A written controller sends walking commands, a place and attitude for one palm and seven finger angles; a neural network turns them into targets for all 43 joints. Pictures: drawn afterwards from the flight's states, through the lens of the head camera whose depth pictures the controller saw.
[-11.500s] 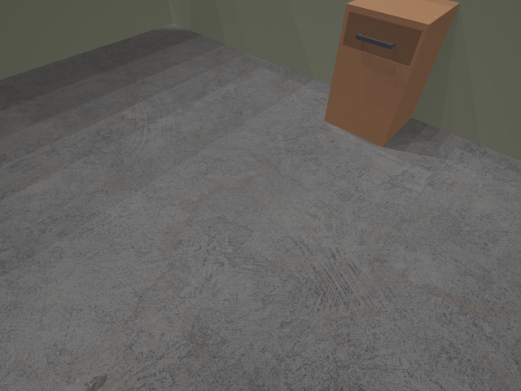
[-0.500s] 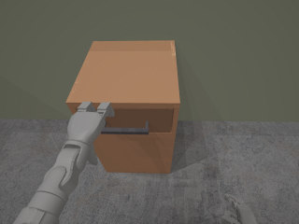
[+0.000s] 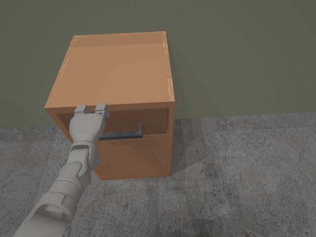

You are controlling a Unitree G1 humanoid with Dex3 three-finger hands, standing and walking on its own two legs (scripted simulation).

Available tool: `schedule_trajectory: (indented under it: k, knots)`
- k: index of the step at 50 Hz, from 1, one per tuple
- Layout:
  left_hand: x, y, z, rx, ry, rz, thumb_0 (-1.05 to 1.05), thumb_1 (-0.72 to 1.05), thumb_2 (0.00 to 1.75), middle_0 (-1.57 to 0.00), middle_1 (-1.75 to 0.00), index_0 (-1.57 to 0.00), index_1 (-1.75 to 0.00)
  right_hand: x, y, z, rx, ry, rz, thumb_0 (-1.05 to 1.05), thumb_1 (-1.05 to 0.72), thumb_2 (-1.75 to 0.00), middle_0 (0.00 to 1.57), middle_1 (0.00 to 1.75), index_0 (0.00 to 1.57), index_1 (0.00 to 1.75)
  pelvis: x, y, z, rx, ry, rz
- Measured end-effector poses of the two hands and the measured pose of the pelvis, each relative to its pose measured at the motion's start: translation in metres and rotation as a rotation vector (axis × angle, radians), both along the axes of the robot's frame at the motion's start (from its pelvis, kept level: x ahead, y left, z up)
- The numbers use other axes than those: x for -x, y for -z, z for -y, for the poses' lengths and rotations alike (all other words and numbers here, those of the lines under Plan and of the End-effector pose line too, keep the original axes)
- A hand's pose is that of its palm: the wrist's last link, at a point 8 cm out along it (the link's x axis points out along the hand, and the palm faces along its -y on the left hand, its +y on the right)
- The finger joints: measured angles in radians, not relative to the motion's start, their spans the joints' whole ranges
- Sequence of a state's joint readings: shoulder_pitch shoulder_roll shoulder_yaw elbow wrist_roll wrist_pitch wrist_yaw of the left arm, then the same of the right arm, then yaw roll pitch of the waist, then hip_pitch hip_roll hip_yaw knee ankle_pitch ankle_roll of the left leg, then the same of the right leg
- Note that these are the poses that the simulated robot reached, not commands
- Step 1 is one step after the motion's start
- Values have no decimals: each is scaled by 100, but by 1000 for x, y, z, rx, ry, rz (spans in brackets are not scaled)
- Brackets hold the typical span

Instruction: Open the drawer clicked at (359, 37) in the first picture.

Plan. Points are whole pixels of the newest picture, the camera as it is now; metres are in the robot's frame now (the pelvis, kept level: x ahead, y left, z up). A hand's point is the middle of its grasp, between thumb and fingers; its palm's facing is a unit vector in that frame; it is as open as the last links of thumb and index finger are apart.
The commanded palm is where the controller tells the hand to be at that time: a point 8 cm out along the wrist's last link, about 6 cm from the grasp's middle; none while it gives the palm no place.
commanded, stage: move the hooked fingers above the handle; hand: left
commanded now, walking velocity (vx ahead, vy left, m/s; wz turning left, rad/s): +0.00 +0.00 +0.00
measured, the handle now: (116, 131) +0.49 +0.18 -0.13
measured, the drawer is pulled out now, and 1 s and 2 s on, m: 0.00 0.00 0.00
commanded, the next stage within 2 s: none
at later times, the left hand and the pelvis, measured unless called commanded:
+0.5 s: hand (109, 138) +0.42 +0.18 -0.07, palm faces -0.11 +0.01 -0.99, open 13.8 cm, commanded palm +0.41 +0.15 -0.01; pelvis -0.01 -0.02 -0.03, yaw +1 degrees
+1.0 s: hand (122, 131) +0.45 +0.13 -0.07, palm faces -0.07 +0.00 -1.00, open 13.4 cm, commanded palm +0.43 +0.16 -0.02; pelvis -0.03 -0.02 -0.04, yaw +0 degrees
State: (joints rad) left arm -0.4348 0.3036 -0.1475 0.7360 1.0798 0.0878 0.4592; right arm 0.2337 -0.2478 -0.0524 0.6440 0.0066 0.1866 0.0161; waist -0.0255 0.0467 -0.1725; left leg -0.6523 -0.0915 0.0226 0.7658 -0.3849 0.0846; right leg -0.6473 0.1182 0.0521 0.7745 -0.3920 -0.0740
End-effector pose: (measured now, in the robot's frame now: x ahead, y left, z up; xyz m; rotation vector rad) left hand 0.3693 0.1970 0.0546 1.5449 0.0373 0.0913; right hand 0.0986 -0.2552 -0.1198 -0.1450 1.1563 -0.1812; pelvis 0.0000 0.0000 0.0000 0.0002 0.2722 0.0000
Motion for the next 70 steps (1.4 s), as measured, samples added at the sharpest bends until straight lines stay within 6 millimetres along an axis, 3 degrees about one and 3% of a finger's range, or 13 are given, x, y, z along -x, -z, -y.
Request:
schedule_trajectory:
  k: [3,7,14,19,25,29,33,37,43,53,62,66,70]
  knots:
    - [-2,14,-2,-9,-57,-79,0,-49,31,-32,-120,-32,-120,7,3,1,-10,11,-22,0,-90,-90,20,30,20,30,1,1,3,0,-6,-9]
    - [-5,28,15,44,-3,-157,0,-49,31,-32,-120,-32,-120,16,2,5,9,23,-40,0,-90,-90,20,30,20,30,1,1,8,0,-16,-17]
    - [-25,29,51,53,167,-30,0,-49,31,-32,-120,-32,-120,32,12,16,49,40,-52,0,-90,-90,20,30,20,30,5,15,13,2,-13,-73]
    - [-39,40,36,-22,15,19,1,-49,31,-32,-120,-32,-120,47,29,19,25,51,-86,0,-90,-90,20,30,20,30,10,26,15,-5,1,-115]
    - [-39,66,24,-33,-100,-143,0,-48,31,-31,-120,-32,-120,69,34,16,0,63,-147,0,-90,-90,20,30,20,30,14,27,19,-5,-9,-134]
    - [-41,77,50,33,28,-195,0,-49,31,-32,-120,-32,-120,81,34,19,30,62,-173,0,-90,-90,20,30,20,30,14,31,21,5,-28,-149]
    - [-54,79,79,57,170,-112,0,-49,31,-32,-120,-32,-120,91,40,26,70,72,-179,0,-90,-90,20,30,20,30,16,43,20,14,-32,-182]
    - [-60,82,87,54,155,18,0,-49,31,-39,-125,-32,-120,100,52,28,78,82,-191,0,-90,-90,20,30,20,30,19,55,19,12,-17,-211]
    - [-59,82,82,-26,34,37,1,-49,31,-39,-125,-35,-124,103,60,16,16,101,-186,0,-90,-90,20,30,20,30,29,53,19,-6,5,-200]
    - [-62,63,62,-6,-48,-145,0,-49,31,-33,-121,-37,-123,101,36,13,23,105,-107,0,-90,-90,20,30,20,30,31,37,24,2,-4,-157]
    - [-58,77,49,-3,57,-65,0,-49,31,-33,-123,-33,-120,110,41,34,115,67,-146,0,-90,-90,20,30,20,30,33,54,20,21,-22,-192]
    - [-57,93,35,-8,0,-67,0,-49,31,-33,-123,-33,-120,111,48,32,112,64,-169,0,-90,-90,20,30,20,30,35,60,16,24,-24,-210]
    - [-59,93,34,-2,2,-49,0,-49,31,-34,-123,-35,-124,110,52,22,90,60,-188,0,-90,-90,20,30,20,30,34,60,12,29,-31,-218]
